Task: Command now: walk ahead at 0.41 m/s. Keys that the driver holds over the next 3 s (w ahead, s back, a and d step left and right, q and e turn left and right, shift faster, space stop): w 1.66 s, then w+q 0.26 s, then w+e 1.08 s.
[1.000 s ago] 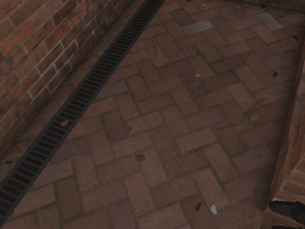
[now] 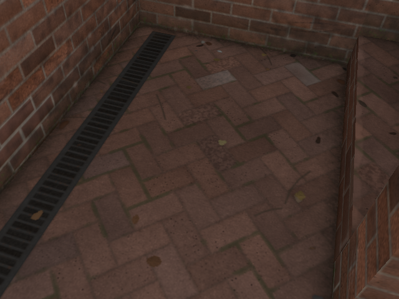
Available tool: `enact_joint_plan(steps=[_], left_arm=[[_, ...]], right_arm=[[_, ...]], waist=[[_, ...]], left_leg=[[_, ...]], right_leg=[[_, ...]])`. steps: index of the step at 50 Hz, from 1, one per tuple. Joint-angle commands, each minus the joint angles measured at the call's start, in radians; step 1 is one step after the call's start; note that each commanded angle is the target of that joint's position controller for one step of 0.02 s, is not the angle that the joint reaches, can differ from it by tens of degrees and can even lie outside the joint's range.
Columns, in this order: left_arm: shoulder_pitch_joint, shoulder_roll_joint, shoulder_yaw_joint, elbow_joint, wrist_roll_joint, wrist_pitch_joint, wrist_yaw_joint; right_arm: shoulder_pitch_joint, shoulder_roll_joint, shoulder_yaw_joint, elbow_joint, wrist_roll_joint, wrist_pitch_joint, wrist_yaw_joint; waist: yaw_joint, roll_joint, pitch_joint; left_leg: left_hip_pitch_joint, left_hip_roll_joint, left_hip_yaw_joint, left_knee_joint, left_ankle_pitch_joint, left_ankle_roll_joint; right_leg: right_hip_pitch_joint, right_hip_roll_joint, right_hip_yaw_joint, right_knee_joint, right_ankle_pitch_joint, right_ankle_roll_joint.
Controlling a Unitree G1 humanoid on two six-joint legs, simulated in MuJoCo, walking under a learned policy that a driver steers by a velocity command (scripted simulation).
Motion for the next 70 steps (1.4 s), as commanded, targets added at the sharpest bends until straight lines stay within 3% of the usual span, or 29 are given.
enact_joint_plan(steps=[1, 4, 6, 8, 12, 14, 15, 16, 17, 18, 19, 20, 23, 27, 33, 36, 41, 43, 44, 45, 46, 47, 48, 49, 50, 53, 57, 66, 70], left_arm=[[-0.259, 0.057, 0.007, -0.174, -0.017, -0.041, -0.005], [-0.244, -0.002, -0.011, -0.198, -0.005, -0.016, -0.025], [-0.302, -0.01, -0.023, -0.218, 0.031, -0.014, -0.038], [-0.373, -0.023, -0.027, -0.245, 0.028, -0.018, -0.036], [-0.37, 0.087, 0.011, -0.235, 0.009, -0.014, -0.028], [-0.235, 0.118, 0.032, -0.196, 0.009, -0.008, -0.029], [-0.075, 0.142, 0.046, -0.144, 0.006, 0.0, -0.016], [0.129, 0.204, 0.058, -0.099, 0.018, 0.007, 0.003], [0.165, 0.24, 0.06, -0.073, 0.056, -0.007, -0.003], [0.135, 0.18, 0.063, -0.07, 0.046, -0.004, 0.0], [0.023, 0.164, 0.061, -0.07, 0.037, -0.004, 0.003], [-0.054, 0.142, 0.054, -0.073, 0.034, -0.006, -0.002], [-0.126, 0.111, 0.041, -0.061, 0.054, -0.035, -0.019], [-0.085, 0.153, 0.046, -0.005, 0.046, -0.039, -0.014], [0.032, 0.171, 0.052, 0.077, 0.015, -0.001, -0.005], [0.079, 0.208, 0.057, 0.105, 0.016, 0.011, -0.002], [0.095, 0.254, 0.074, 0.141, 0.014, 0.041, 0.016], [0.046, 0.232, 0.064, 0.123, 0.023, 0.046, 0.028], [0.043, 0.191, 0.045, 0.09, 0.045, 0.04, 0.033], [0.186, 0.059, 0.01, 0.084, 0.032, 0.016, 0.023], [0.123, 0.159, 0.029, 0.085, 0.018, -0.004, 0.019], [0.01, 0.199, 0.043, 0.05, -0.004, -0.014, 0.017], [-0.051, 0.184, 0.038, 0.03, 0.002, -0.019, 0.022], [-0.079, 0.175, 0.044, 0.027, 0.023, -0.013, 0.028], [-0.049, 0.167, 0.046, 0.03, 0.029, -0.001, 0.03], [-0.027, 0.128, 0.041, 0.042, 0.032, 0.033, 0.028], [-0.168, 0.109, 0.035, 0.001, 0.039, 0.031, 0.027], [-0.43, 0.093, 0.025, -0.085, 0.015, 0.0, -0.004], [-0.311, 0.153, 0.05, -0.069, 0.023, 0.0, -0.016]], right_arm=[[0.216, -0.109, -0.015, 0.003, -0.017, 0.024, -0.025], [0.139, -0.027, 0.022, 0.045, -0.008, 0.05, -0.047], [0.076, -0.082, 0.009, 0.047, -0.003, 0.043, -0.058], [0.101, -0.13, 0.0, 0.085, 0.0, 0.023, -0.064], [0.132, -0.214, -0.013, 0.114, -0.003, 0.032, -0.059], [0.126, -0.235, -0.023, 0.116, -0.023, 0.063, -0.06], [0.084, -0.227, -0.023, 0.092, -0.031, 0.062, -0.052], [0.055, -0.17, -0.007, 0.05, -0.059, 0.052, -0.047], [0.225, -0.011, 0.034, 0.046, -0.046, 0.026, -0.029], [0.149, -0.122, 0.011, 0.038, -0.01, -0.002, -0.014], [0.027, -0.156, -0.001, 0.002, 0.015, -0.014, -0.013], [-0.038, -0.157, -0.001, -0.013, 0.006, -0.017, -0.02], [0.015, -0.149, -0.023, -0.001, -0.01, 0.024, -0.036], [-0.064, -0.13, -0.025, -0.038, -0.031, 0.041, -0.042], [-0.324, -0.064, -0.002, -0.102, -0.022, -0.007, -0.023], [-0.41, -0.082, -0.008, -0.132, -0.01, -0.015, -0.013], [-0.402, -0.1, -0.013, -0.155, -0.015, -0.038, 0.012], [-0.147, -0.187, -0.057, -0.079, -0.022, -0.029, 0.002], [0.046, -0.258, -0.077, -0.046, -0.034, -0.022, -0.008], [0.082, -0.309, -0.09, -0.029, -0.037, -0.016, -0.003], [0.104, -0.217, -0.068, -0.032, -0.023, -0.008, -0.003], [0.027, -0.184, -0.055, -0.038, -0.019, -0.003, -0.011], [-0.045, -0.177, -0.051, -0.047, -0.021, 0.001, -0.012], [-0.097, -0.16, -0.049, -0.047, -0.017, 0.001, -0.01], [-0.113, -0.134, -0.042, -0.045, -0.03, -0.004, -0.008], [-0.116, -0.147, -0.051, -0.019, -0.023, -0.021, -0.006], [-0.056, -0.177, -0.061, 0.023, -0.017, -0.01, -0.024], [0.044, -0.204, -0.064, 0.088, 0.002, 0.015, -0.026], [-0.018, -0.245, -0.08, 0.087, 0.014, 0.026, -0.034]], waist=[[-0.09, 0.078, 0.16], [0.008, 0.078, 0.193], [0.005, 0.055, 0.184], [-0.01, 0.091, 0.164], [0.005, 0.13, 0.072], [0.084, 0.129, -0.028], [0.155, 0.128, -0.09], [0.21, -0.005, -0.225], [0.088, -0.251, -0.389], [0.127, -0.139, -0.319], [0.095, -0.054, -0.103], [0.057, 0.052, -0.007], [-0.036, 0.027, 0.068], [-0.027, -0.018, 0.12], [0.075, -0.032, 0.12], [0.109, -0.038, 0.142], [0.065, -0.055, 0.135], [-0.057, -0.06, -0.041], [-0.122, 0.034, -0.219], [-0.053, 0.342, -0.365], [-0.094, 0.233, -0.36], [-0.088, 0.173, -0.198], [-0.056, 0.079, -0.096], [-0.021, 0.082, -0.006], [0.014, 0.104, 0.005], [0.052, 0.088, 0.012], [0.022, 0.069, 0.047], [-0.068, 0.092, 0.123], [0.023, 0.132, 0.036]], left_leg=[[0.435, 0.363, -0.492, -0.367, 0.618, 0.281], [0.23, 0.261, -0.268, -0.452, 0.626, 0.164], [0.103, 0.195, -0.153, -0.539, 0.637, 0.137], [0.09, 0.182, -0.108, -0.596, 0.736, 0.131], [0.391, 0.239, -0.105, -0.444, 1.239, 0.105], [0.407, 0.241, -0.085, -0.207, 1.409, 0.077], [0.262, 0.21, -0.08, -0.02, 1.362, 0.056], [-0.012, 0.124, -0.075, 0.31, 0.861, 0.038], [-0.343, -0.07, -0.178, 0.664, -0.099, -0.012], [-0.438, -0.021, -0.218, 0.731, -0.035, -0.011], [-0.483, 0.043, -0.155, 0.674, 0.078, -0.013], [-0.453, 0.097, -0.117, 0.627, 0.164, -0.017], [-0.297, 0.158, -0.132, 0.538, 0.257, -0.041], [-0.382, 0.186, -0.1, 0.429, 0.378, -0.085], [-0.437, 0.183, -0.043, 0.038, 0.658, -0.095], [-0.424, 0.14, -0.013, -0.081, 0.621, -0.092], [-0.355, 0.098, 0.007, -0.204, 0.388, -0.024], [-0.001, 0.058, 0.04, -0.229, 0.462, 0.037], [0.34, 0.235, -0.148, -0.158, 0.597, 0.101], [0.694, 0.452, -0.625, -0.259, 0.407, 0.269], [0.688, 0.428, -0.727, -0.347, 0.243, 0.239], [0.546, 0.401, -0.57, -0.373, 0.246, 0.192], [0.38, 0.366, -0.461, -0.4, 0.341, 0.171], [0.233, 0.32, -0.365, -0.436, 0.43, 0.165], [0.155, 0.289, -0.314, -0.464, 0.468, 0.154], [0.08, 0.275, -0.215, -0.531, 0.62, 0.181], [0.126, 0.263, -0.139, -0.558, 0.695, 0.166], [0.293, 0.285, -0.107, -0.517, 0.614, 0.127], [0.311, 0.28, -0.078, -0.345, 0.923, 0.088]], right_leg=[[-0.689, -0.021, 0.006, 0.297, 0.072, -0.018], [-0.52, -0.102, -0.08, 0.143, 0.196, -0.011], [-0.322, -0.082, -0.144, -0.121, 0.338, 0.012], [-0.13, -0.05, -0.166, -0.378, 0.444, 0.015], [-0.06, 0.032, -0.189, -0.589, 0.477, -0.031], [0.144, 0.067, -0.208, -0.648, 0.495, -0.072], [0.396, 0.027, -0.166, -0.673, 0.55, -0.102], [0.747, -0.18, 0.072, -0.617, 0.591, -0.168], [1.009, -0.438, 0.586, -0.698, 0.542, -0.367], [0.89, -0.411, 0.668, -0.858, 0.285, -0.357], [0.694, -0.366, 0.506, -0.92, 0.156, -0.319], [0.528, -0.334, 0.407, -0.96, 0.195, -0.286], [0.248, -0.256, 0.241, -1.054, 0.361, -0.253], [0.187, -0.219, 0.099, -1.097, 0.449, -0.248], [0.33, -0.198, 0.003, -1.041, 0.549, -0.176], [0.398, -0.215, 0.021, -1.013, 0.495, -0.173], [0.531, -0.296, 0.051, -0.887, 0.674, -0.152], [0.488, -0.212, -0.02, -0.6, 0.974, -0.106], [0.276, -0.16, -0.057, -0.301, 0.716, -0.075], [-0.138, 0.025, -0.044, 0.032, -0.021, -0.008], [-0.23, -0.011, 0.079, 0.146, -0.047, -0.017], [-0.295, -0.055, 0.053, 0.165, 0.046, -0.022], [-0.271, -0.1, 0.02, 0.125, 0.141, -0.021], [-0.25, -0.128, 0.01, 0.05, 0.182, -0.01], [-0.185, -0.152, 0.019, 0.014, 0.219, -0.007], [-0.133, -0.16, 0.01, -0.061, 0.262, 0.023], [-0.233, -0.163, -0.003, -0.259, 0.435, 0.046], [-0.215, -0.103, -0.064, -0.622, 0.507, -0.001], [0.033, -0.034, -0.114, -0.703, 0.409, -0.058]])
